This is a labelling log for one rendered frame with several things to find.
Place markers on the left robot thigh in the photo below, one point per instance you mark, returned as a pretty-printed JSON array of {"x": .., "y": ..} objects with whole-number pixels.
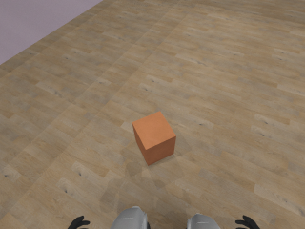
[{"x": 131, "y": 218}]

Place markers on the robot thigh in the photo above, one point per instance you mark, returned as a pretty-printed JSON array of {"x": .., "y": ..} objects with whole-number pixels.
[
  {"x": 131, "y": 218},
  {"x": 199, "y": 221}
]

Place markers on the left robot hand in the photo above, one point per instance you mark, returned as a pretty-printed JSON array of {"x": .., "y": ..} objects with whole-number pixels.
[{"x": 79, "y": 222}]

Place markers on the carton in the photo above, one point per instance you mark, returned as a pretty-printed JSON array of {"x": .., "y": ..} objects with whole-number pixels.
[{"x": 154, "y": 137}]

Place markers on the right robot hand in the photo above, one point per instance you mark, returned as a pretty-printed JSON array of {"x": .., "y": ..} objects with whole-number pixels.
[{"x": 248, "y": 222}]

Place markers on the right robot thigh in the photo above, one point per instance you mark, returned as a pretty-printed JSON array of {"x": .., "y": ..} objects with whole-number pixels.
[{"x": 199, "y": 221}]

